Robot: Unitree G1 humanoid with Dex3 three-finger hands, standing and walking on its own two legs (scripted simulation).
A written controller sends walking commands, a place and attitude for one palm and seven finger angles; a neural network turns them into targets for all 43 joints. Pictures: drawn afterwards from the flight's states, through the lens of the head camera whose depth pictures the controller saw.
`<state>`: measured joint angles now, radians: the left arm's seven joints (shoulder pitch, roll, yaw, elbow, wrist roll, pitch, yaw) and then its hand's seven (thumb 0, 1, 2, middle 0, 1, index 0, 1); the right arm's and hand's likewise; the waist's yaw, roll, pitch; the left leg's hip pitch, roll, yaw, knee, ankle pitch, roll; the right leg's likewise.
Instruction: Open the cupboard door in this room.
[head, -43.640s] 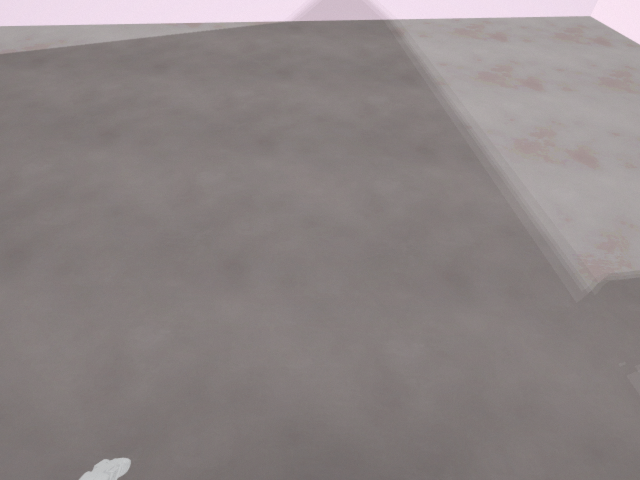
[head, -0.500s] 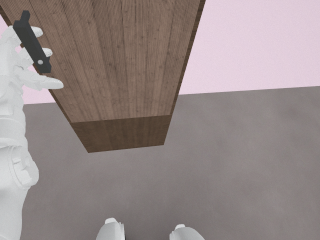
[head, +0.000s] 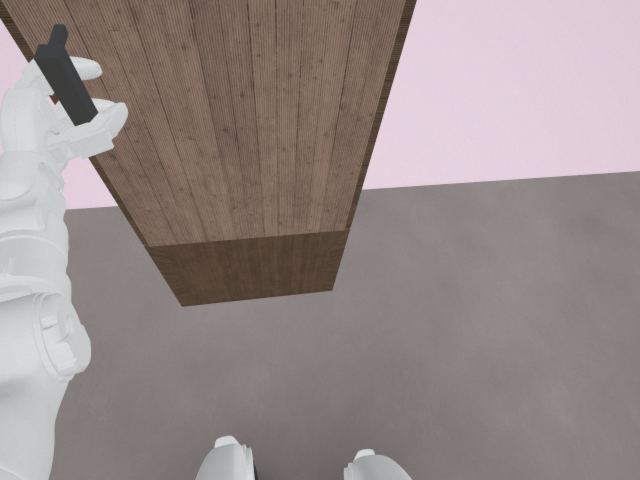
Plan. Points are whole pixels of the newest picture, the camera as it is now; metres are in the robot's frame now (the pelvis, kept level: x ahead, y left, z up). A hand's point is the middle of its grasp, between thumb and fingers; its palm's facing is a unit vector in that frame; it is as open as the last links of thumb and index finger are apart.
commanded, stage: close the thumb around the handle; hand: left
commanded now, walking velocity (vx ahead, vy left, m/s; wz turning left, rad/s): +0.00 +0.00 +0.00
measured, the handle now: (80, 90) +0.56 +0.25 +0.12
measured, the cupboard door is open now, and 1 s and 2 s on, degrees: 0 26 42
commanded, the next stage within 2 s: pull the door open along its arc in 0.20 s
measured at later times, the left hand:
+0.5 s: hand (96, 130) +0.50 +0.22 +0.12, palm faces +0.07 -1.00 +0.00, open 5.8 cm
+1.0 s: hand (147, 240) +0.35 +0.15 +0.12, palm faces +0.37 -0.92 +0.11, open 6.4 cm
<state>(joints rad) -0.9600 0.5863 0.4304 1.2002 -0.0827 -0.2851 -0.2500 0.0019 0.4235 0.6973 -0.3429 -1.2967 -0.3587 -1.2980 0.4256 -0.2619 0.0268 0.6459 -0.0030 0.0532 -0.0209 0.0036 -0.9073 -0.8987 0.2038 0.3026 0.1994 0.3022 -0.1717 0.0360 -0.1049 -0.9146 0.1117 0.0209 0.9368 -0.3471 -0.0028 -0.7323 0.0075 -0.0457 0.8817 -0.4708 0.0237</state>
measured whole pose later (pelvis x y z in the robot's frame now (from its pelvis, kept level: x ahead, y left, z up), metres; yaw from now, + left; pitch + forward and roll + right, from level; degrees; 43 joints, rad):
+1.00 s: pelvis +0.01 -0.01 +0.02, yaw +2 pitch +8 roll -1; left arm -0.14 0.01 0.12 0.21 -0.13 -0.14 0.26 0.02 0.66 0.75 -0.32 -1.34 -0.33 -1.28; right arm 0.22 -0.21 0.01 0.55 0.00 0.01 0.04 0.01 -0.91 -0.90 0.20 0.30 0.20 0.30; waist 0.00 0.03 -0.13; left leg -0.61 0.07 0.04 0.79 -0.33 -0.02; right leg -0.45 -0.03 -0.03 0.79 -0.48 0.02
